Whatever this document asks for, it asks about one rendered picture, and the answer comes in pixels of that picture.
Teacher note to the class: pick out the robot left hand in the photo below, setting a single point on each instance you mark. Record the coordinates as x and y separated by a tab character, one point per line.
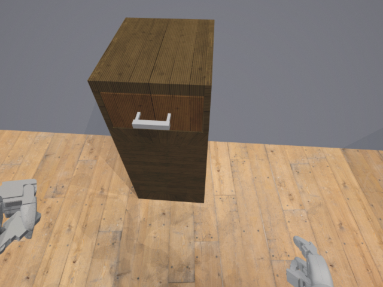
18	203

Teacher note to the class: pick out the cabinet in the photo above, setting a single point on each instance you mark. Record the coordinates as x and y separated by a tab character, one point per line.
160	56

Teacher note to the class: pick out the drawer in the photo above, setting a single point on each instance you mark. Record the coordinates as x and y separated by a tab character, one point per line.
186	111

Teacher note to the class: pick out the robot right hand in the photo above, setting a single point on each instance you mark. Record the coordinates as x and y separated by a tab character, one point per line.
311	272

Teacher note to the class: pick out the handle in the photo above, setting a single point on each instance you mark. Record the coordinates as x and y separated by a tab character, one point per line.
151	124

